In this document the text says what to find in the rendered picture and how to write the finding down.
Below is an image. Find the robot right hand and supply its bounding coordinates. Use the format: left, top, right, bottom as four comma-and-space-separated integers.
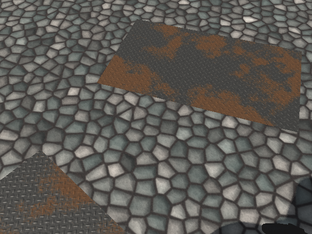
262, 223, 308, 234

